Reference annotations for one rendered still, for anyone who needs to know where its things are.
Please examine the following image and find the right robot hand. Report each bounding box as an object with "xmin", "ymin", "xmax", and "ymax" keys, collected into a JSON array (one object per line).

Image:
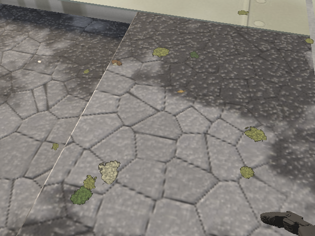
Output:
[{"xmin": 260, "ymin": 210, "xmax": 315, "ymax": 236}]

